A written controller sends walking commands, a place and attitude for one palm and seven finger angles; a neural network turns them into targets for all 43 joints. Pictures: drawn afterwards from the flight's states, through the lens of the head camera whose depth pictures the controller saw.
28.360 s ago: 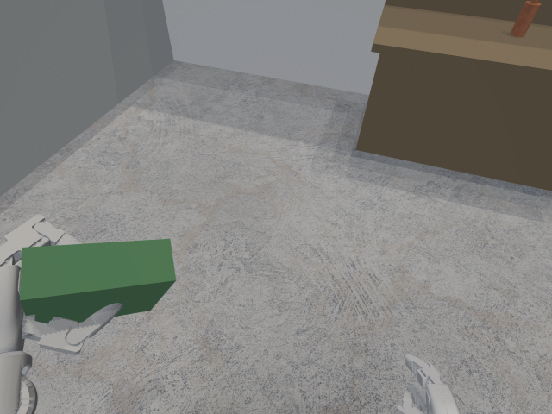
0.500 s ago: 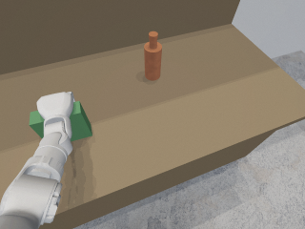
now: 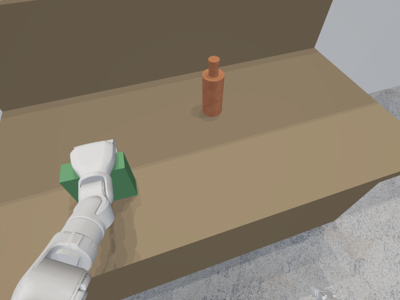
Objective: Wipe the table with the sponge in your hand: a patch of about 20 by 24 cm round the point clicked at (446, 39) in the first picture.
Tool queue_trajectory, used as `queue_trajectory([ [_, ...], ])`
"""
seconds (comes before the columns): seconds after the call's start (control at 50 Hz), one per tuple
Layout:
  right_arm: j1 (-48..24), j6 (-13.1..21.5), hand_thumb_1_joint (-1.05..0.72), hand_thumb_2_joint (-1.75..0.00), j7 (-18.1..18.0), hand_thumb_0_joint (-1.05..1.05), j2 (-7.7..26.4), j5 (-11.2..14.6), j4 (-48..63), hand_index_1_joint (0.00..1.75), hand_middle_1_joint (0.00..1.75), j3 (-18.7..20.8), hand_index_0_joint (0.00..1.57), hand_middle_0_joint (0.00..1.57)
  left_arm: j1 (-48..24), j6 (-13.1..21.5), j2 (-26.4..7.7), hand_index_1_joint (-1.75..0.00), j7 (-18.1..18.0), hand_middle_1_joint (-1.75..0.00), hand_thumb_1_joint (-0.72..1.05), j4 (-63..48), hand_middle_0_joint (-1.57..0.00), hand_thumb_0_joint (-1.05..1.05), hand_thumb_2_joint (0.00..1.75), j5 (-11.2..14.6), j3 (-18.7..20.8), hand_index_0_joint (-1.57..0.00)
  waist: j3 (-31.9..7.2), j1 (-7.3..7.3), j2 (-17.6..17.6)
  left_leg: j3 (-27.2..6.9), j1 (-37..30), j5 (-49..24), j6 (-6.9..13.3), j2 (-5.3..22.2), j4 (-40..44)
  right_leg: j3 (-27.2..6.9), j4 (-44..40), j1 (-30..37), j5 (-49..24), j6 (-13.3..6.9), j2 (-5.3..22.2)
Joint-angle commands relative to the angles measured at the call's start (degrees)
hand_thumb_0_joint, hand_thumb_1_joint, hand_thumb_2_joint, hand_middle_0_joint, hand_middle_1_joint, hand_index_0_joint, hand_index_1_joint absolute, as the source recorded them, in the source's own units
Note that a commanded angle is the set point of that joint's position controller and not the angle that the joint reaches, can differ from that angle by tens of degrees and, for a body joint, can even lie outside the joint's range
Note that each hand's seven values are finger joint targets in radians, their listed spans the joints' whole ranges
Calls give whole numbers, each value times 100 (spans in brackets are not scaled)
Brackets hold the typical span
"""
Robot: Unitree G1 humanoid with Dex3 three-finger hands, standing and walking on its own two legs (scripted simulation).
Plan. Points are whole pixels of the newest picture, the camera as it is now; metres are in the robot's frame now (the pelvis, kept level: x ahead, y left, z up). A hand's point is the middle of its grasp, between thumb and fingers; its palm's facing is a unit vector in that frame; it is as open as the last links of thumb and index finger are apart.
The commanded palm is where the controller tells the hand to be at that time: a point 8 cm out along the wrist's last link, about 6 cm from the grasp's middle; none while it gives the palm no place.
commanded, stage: wipe back along the middle lane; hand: left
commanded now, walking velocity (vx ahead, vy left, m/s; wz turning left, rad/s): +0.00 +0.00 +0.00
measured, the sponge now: (105, 185) +0.37 +0.27 -0.05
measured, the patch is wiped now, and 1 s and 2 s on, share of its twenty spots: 0.70 0.80 0.90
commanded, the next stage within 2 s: slide across to the third lane in 0.76 s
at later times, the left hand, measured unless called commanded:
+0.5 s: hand (101, 192) +0.33 +0.24 +0.00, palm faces -0.06 -0.01 -1.00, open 9.3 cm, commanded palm +0.28 +0.22 +0.03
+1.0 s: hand (105, 207) +0.29 +0.23 +0.00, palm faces -0.07 -0.03 -1.00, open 9.3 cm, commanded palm +0.26 +0.19 +0.04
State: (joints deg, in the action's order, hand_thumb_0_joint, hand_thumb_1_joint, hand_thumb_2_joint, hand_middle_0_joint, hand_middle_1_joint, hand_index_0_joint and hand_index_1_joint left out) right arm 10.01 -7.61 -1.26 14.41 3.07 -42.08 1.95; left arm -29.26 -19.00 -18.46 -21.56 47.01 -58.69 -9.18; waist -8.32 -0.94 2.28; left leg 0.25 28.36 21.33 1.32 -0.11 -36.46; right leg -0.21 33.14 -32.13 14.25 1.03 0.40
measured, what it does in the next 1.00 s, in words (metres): stands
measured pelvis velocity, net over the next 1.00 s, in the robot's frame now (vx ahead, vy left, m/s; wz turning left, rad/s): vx -0.01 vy -0.02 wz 0.01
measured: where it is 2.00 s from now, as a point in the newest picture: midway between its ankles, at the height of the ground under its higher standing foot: outside the picture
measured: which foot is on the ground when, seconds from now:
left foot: down 0.00-1.00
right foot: down 0.00-1.00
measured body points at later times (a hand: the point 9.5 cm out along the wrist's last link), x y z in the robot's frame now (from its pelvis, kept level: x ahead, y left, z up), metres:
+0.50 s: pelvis +0.00 -0.01 +0.00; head +0.03 -0.02 +0.45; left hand +0.33 +0.24 +0.05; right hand +0.19 -0.25 -0.10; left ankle -0.05 +0.10 -0.72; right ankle +0.01 -0.14 -0.72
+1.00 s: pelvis -0.01 -0.02 +0.00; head +0.01 -0.03 +0.45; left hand +0.29 +0.22 +0.05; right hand +0.19 -0.25 -0.10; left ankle -0.05 +0.10 -0.72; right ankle +0.01 -0.14 -0.72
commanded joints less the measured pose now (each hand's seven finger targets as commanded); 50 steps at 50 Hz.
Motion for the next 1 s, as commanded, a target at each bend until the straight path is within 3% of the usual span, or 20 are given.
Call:
queue_trajectory([
  [0.0, -421, 177, -90, -90, -86, 0, 828, 14, 717, 30, 30, 240, 20, 20, -518, -142, -253, -160, 212, -160, 10, -496, -120, 0, 130, 165, 60, -120, -1349, 1, -667, -41, -567, -2346, -33, 31, 427, 238, -130, 1347, -1944, -465, -85],
  [0.02, -490, 174, -90, -90, -96, 0, 845, 23, 753, 30, 30, 235, 20, 20, -381, -180, -406, -160, 225, -160, 10, -636, -120, 0, 130, 196, 220, -120, -1391, -81, -593, -60, -575, -2366, -40, 23, 460, 204, -133, 1447, -1967, -480, -78],
  [0.1, -622, 190, -90, -90, -105, 0, 803, 21, 837, 30, 30, 198, 20, 20, -22, -285, -156, -160, 295, -160, 10, -969, -120, 0, 130, 204, -8, -120, -1304, -84, -665, -35, -639, -2416, -50, 15, 470, 212, -126, 1522, -2122, -465, -61],
  [0.12, -691, 187, -90, -90, -115, 0, 831, 32, 854, 30, 30, 200, 20, 20, -1, -305, -387, -160, 303, -160, 10, -1097, -120, 0, 130, 193, 198, -120, -1336, -142, -591, -74, -657, -2413, -64, 8, 481, 153, -122, 1546, -2078, -492, -69],
  [0.14, -694, 199, -90, -90, -125, 0, 802, 23, 888, 30, 30, 186, 20, 20, 33, -323, -192, -160, 320, -160, 10, -1193, -120, 0, 130, 196, 4, -120, -1305, -92, -632, -51, -692, -2386, -51, -2, 486, 192, -127, 1553, -2062, -471, -64],
  [0.2, -811, 219, -90, -90, -145, 0, 795, 38, 947, 30, 30, 158, 20, 20, 174, -384, -174, -160, 355, -160, 10, -1386, -120, 0, 130, 206, -27, -120, -1124, -116, -628, -35, -660, -2157, -51, -30, 539, 171, -185, 1535, -1929, -473, -56],
  [0.22, -836, 218, -90, -90, -164, 0, 827, 38, 931, 30, 30, 159, 20, 20, 167, -406, -428, -160, 351, -160, 10, -1428, -120, 0, 130, 196, 208, -120, -1129, -150, -657, -82, -665, -2137, -61, -26, 552, 119, -188, 1552, -1893, -496, -73],
  [0.24, -846, 230, -90, -90, -174, 0, 793, 32, 960, 30, 30, 147, 20, 20, 144, -418, -189, -160, 369, -160, 10, -1537, -120, 0, 130, 193, -35, -120, -1123, -96, -578, -51, -718, -2154, -53, -34, 550, 165, -182, 1536, -1882, -474, -62],
  [0.36, -941, 257, -90, -90, -204, 0, 759, 44, 996, 30, 30, 118, 20, 20, 124, -471, -18, -160, 443, -160, 10, -1644, -120, 0, 130, 122, -241, -120, -1026, -90, -546, -80, -804, -1968, -64, -45, 567, 164, -206, 1391, -1579, -502, -87],
  [0.42, -997, 272, -90, -90, -206, 0, 784, 38, 1060, 30, 30, 118, 20, 20, 548, -465, -265, -160, 470, -160, 10, -1822, -120, 0, 130, 122, 29, -120, -1232, -216, -604, -95, -787, -2072, -71, -84, 537, 77, -152, 1631, -1842, -519, -83],
  [0.46, -1020, 300, -90, -90, -184, 0, 729, 29, 1099, 30, 30, 123, 20, 20, 771, -432, 74, -160, 482, -160, 10, -1963, -120, 0, 130, 117, -243, -120, -1180, -198, -544, -73, -832, -2215, -78, -74, 487, 116, -106, 1575, -1955, -510, -78],
  [0.52, -1083, 320, -90, -90, -147, 0, 751, 32, 1142, 30, 30, 127, 20, 20, 1189, -436, -13, -160, 478, -160, 10, -2140, -120, 0, 130, 155, -90, -120, -1143, -279, -638, -106, -785, -2228, -85, -75, 496, 28, -105, 1647, -2052, -527, -88],
  [0.56, -1140, 334, -90, -90, -128, 0, 715, 35, 1191, 30, 30, 114, 20, 20, 1226, -453, 234, -160, 470, -160, 10, -2342, -120, 0, 130, 158, -366, -120, -1056, -236, -643, -82, -784, -2136, -69, -78, 490, 84, -96, 1606, -1988, -503, -78],
  [0.7, -1232, 350, -90, -90, -173, 0, 726, 56, 1171, 30, 30, 91, 20, 20, 1264, -610, 93, -160, 442, -160, 10, -2488, -120, 0, 130, 177, -259, -120, -828, -251, -810, -84, -736, -1715, -54, -105, 573, 42, -192, 1529, -1547, -490, -88],
  [0.72, -1243, 349, -90, -90, -172, 0, 749, 46, 1191, 30, 30, 98, 20, 20, 1397, -619, -78, -160, 436, -160, 10, -2560, -120, 0, 130, 168, -76, -120, -905, -325, -731, -118, -740, -1711, -68, -105, 591, -11, -175, 1576, -1530, -517, -102],
  [0.74, -1261, 360, -90, -90, -175, 0, 706, 60, 1246, 30, 30, 78, 20, 20, 1526, -630, 94, -160, 457, -160, 10, -2638, -120, 0, 130, 185, -244, -120, -956, -317, -748, -79, -768, -1716, -47, -126, 591, 36, -168, 1649, -1537, -493, -91],
  [0.78, -1274, 358, -90, -90, -176, 0, 703, 56, 1200, 30, 30, 67, 20, 20, 1294, -626, 220, -160, 480, -160, 10, -2605, -120, 0, 130, 128, -424, -120, -796, -234, -682, -71, -751, -1657, -55, -119, 573, 26, -178, 1477, -1466, -494, -93],
  [0.82, -1266, 353, -90, -90, -195, 0, 746, 53, 1193, 30, 30, 69, 20, 20, 1325, -632, -115, -160, 467, -160, 10, -2586, -120, 0, 130, 111, -105, -120, -768, -303, -664, -111, -694, -1562, -60, -128, 600, -47, -198, 1484, -1379, -522, -112],
  [0.88, -1286, 370, -90, -90, -225, 0, 699, 58, 1196, 30, 30, 56, 20, 20, 895, -619, 128, -160, 505, -160, 10, -2652, -120, 0, 130, 100, -405, -120, -768, -185, -653, -65, -734, -1434, -26, -141, 596, -14, -243, 1423, -1217, -485, -90],
  [0.98, -1330, 413, -90, -90, -239, 0, 649, 55, 1167, 30, 30, 67, 20, 20, 430, -512, 261, -160, 532, -160, 10, -2808, -120, 0, 130, 100, -582, -120, -1002, -136, -459, -90, -957, -1565, -9, -111, 560, 51, -207, 1420, -1240, -492, -95],
])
